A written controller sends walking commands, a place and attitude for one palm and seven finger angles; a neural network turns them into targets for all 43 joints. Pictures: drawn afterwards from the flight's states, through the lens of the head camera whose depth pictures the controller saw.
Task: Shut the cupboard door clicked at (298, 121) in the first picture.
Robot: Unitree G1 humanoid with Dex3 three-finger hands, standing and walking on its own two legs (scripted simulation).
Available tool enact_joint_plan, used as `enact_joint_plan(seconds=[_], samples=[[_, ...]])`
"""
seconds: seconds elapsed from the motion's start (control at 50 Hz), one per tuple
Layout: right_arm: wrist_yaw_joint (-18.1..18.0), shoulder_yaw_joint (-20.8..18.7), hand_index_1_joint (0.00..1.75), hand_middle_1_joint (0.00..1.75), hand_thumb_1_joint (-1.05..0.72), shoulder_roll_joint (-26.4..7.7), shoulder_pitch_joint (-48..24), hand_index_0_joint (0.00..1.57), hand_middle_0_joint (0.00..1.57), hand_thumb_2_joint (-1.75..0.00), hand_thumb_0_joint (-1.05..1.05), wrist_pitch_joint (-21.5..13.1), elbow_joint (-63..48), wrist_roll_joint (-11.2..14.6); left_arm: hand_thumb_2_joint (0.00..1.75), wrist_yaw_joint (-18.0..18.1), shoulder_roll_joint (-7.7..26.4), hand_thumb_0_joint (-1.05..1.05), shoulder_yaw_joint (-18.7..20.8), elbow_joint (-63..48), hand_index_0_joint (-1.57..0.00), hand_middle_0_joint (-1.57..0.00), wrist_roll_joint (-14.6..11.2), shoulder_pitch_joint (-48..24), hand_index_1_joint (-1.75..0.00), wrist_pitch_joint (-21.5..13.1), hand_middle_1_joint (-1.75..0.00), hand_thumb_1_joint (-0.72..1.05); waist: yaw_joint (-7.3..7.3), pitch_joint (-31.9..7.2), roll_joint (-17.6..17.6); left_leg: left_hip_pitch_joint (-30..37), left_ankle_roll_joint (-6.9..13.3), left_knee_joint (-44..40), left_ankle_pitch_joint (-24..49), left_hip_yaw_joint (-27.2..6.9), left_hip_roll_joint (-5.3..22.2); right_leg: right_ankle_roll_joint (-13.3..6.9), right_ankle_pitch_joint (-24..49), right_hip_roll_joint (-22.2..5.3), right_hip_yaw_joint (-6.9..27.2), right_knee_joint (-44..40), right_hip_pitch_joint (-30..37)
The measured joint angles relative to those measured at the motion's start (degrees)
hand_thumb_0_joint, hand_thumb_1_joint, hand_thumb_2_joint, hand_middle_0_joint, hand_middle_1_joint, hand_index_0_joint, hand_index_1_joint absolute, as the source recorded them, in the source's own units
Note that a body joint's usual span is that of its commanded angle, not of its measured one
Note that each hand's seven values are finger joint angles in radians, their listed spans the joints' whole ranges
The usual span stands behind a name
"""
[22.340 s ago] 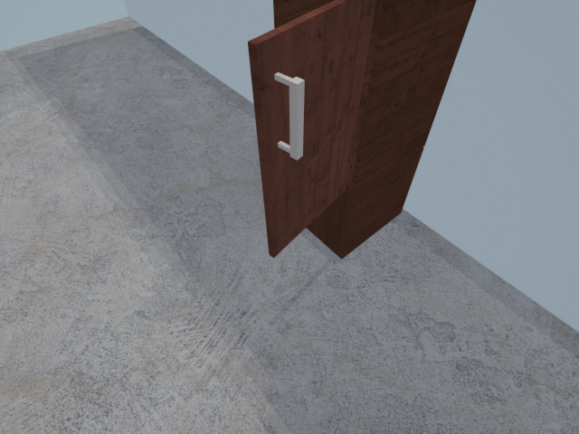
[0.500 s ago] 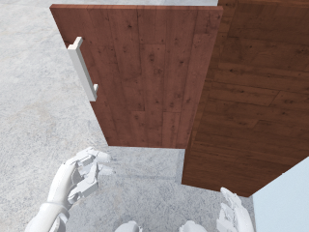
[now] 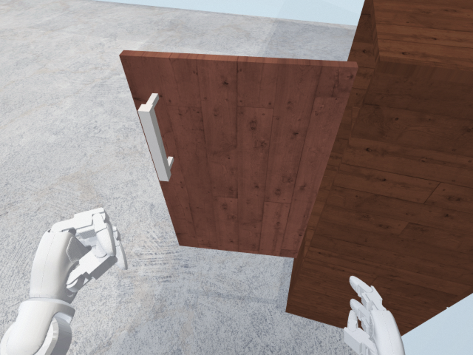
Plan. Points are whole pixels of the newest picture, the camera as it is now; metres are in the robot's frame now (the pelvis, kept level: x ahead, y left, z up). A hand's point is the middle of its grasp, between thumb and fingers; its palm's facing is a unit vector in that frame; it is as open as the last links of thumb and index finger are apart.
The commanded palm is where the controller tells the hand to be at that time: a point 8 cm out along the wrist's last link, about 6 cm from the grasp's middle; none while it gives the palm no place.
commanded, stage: raise the hand and make a fist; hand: left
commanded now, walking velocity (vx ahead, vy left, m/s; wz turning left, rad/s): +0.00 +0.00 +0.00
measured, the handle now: (159, 140) +0.44 +0.19 +0.14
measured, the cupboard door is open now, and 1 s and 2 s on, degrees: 99 99 99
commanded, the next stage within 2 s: bring the fist close to the handle in 0.62 s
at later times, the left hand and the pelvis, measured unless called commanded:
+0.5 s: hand (130, 257) +0.22 +0.17 +0.12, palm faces -0.04 -1.00 -0.05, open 3.1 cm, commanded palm +0.20 +0.23 +0.14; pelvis -0.01 -0.01 +0.02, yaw -1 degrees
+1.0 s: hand (127, 225) +0.25 +0.18 +0.15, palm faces +0.03 -1.00 -0.06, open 3.1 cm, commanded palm +0.23 +0.22 +0.14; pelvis -0.02 -0.01 +0.02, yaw +0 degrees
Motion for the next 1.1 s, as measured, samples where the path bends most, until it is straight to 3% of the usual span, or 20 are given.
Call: enact_joint_plan(seconds=[0.14,0.24,0.32,0.46,0.5,0.58,0.64,0.8,0.96,1.1], samples=[[-0.73,1.35,0.30,0.30,-0.90,-0.26,-0.75,0.21,0.20,-0.90,0.02,0.92,1.05,0.19,0.90,-4.85,1.07,0.02,-2.70,1.96,-1.27,-1.27,1.00,-2.55,-1.48,8.24,-1.47,0.90,0.46,1.20,0.66,3.52,0.00,-3.75,1.68,-0.11,-0.21,-0.05,1.39,-0.09,-0.11,-3.35,3.39],[-1.20,1.27,0.30,0.30,-0.90,-0.04,-0.11,0.21,0.20,-0.90,0.02,0.61,2.65,0.14,0.90,-3.67,2.73,0.02,1.29,2.26,-1.29,-1.29,-0.78,-4.82,-1.49,7.83,-1.49,0.90,0.46,1.78,-0.03,6.31,-0.46,-6.44,2.83,-0.05,0.05,-0.45,2.31,0.25,-0.05,-5.59,5.92],[-0.93,0.95,0.30,0.30,-0.90,-0.87,0.39,0.21,0.20,-0.90,0.02,0.10,4.31,0.55,0.90,-4.01,1.81,0.02,3.68,3.32,-1.29,-1.30,-1.96,-7.77,-1.50,6.84,-1.49,0.90,0.59,1.62,0.32,7.72,-0.63,-7.83,3.58,-0.31,0.16,-0.59,3.07,0.41,-0.31,-7.16,7.49],[-1.27,0.04,0.30,0.30,-0.90,-1.81,0.04,0.21,0.20,-0.90,0.02,0.71,3.78,0.84,0.90,-6.33,0.59,0.02,-0.41,4.94,-1.30,-1.30,-0.33,-5.48,-1.50,12.43,-1.49,0.90,-0.26,2.61,0.60,8.70,-0.54,-9.54,4.86,0.54,0.09,-0.59,4.14,0.37,0.52,-7.98,7.75],[-1.37,-0.11,0.30,0.30,-0.90,-1.53,0.05,0.21,0.20,-0.90,0.02,0.56,3.65,0.47,0.90,-5.13,0.94,0.02,-0.66,4.36,-1.30,-1.30,0.06,-4.32,-1.50,11.90,-1.49,0.90,-0.35,2.94,0.03,8.90,-0.66,-9.90,5.16,0.77,0.12,-0.71,4.27,0.41,0.75,-7.92,7.69],[-1.15,-0.17,0.30,0.30,-0.90,-0.97,0.45,0.21,0.20,-0.90,0.02,-0.45,4.42,0.16,0.90,-2.14,1.00,0.02,1.18,3.29,-1.30,-1.30,0.02,-4.30,-1.50,6.98,-1.49,0.90,0.04,3.15,-0.77,9.18,-1.02,-9.96,5.43,0.46,0.31,-1.05,4.43,0.59,0.44,-7.98,8.06],[-0.93,0.09,0.30,0.30,-0.90,-1.12,0.46,0.21,0.20,-0.90,0.02,-1.08,5.28,0.33,0.90,-1.87,0.60,0.02,2.16,3.68,-1.30,-1.30,-0.15,-5.93,-1.50,4.50,-1.49,0.90,0.34,3.18,-0.42,9.14,-1.13,-9.53,5.43,-0.09,0.41,-1.16,4.53,0.68,-0.11,-8.10,8.46],[-1.67,0.39,0.30,0.30,-0.90,-1.29,-0.38,0.21,0.20,-0.90,0.02,-1.27,5.14,0.64,0.90,-5.24,0.86,0.02,-1.30,6.48,-1.30,-1.30,0.25,-5.98,-1.50,9.66,-1.50,0.90,-0.17,3.56,0.94,8.94,-0.86,-9.89,5.97,0.23,0.32,-0.92,5.18,0.61,0.21,-8.49,8.17],[-1.63,0.52,0.30,0.30,-0.90,-0.80,-0.56,0.21,0.20,-0.90,0.02,-2.20,7.02,0.43,0.90,-1.49,0.65,0.02,0.69,9.98,-1.30,-1.30,0.80,-13.63,-1.50,5.20,-1.49,0.90,-0.02,4.00,-0.35,8.93,-1.01,-9.94,5.97,-0.08,0.17,-1.07,4.93,0.46,-0.08,-8.30,8.18],[-1.59,0.22,0.30,0.30,-0.90,-1.46,-0.48,0.21,0.20,-0.90,0.02,-1.34,6.68,0.74,0.90,-3.47,-0.14,0.02,-2.52,13.67,-1.30,-1.30,1.79,-17.13,-1.50,9.66,-1.50,0.90,-0.78,3.57,0.67,9.20,-0.60,-11.03,6.06,0.65,-0.10,-0.66,5.08,0.24,0.67,-8.97,8.02]])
